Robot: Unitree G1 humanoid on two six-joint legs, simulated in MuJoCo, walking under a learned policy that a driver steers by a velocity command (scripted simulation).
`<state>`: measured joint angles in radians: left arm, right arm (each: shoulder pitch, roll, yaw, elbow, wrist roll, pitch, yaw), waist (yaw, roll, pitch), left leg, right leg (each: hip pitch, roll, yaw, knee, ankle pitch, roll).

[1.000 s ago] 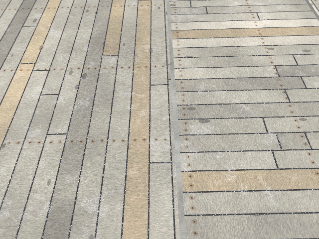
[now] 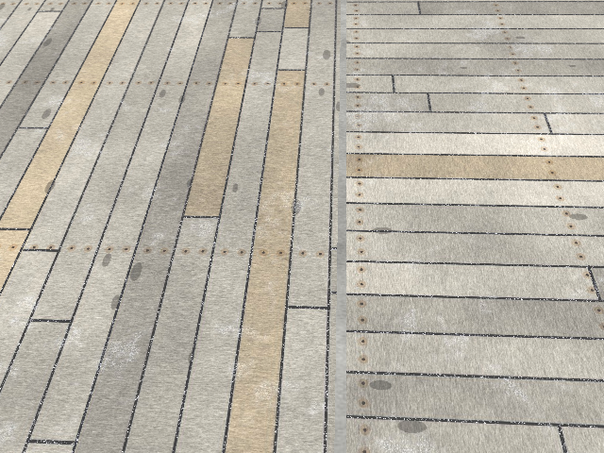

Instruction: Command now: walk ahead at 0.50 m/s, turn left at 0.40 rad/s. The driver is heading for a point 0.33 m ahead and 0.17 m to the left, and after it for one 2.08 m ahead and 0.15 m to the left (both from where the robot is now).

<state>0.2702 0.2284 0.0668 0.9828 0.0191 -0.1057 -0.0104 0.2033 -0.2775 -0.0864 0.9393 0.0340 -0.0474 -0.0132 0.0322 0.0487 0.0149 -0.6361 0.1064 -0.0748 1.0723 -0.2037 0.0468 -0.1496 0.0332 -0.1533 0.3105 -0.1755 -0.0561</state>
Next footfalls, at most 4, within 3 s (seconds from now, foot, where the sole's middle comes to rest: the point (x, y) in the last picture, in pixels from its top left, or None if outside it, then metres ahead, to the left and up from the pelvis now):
0.32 left None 0.33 0.16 -0.78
0.76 right None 0.48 -0.02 -0.78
1.40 right None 0.45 -0.08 -0.78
1.88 left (280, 378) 0.68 0.13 -0.78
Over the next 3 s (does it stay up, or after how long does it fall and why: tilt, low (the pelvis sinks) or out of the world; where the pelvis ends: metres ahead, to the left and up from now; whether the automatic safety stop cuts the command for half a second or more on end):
stays up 1.14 -0.05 -0.02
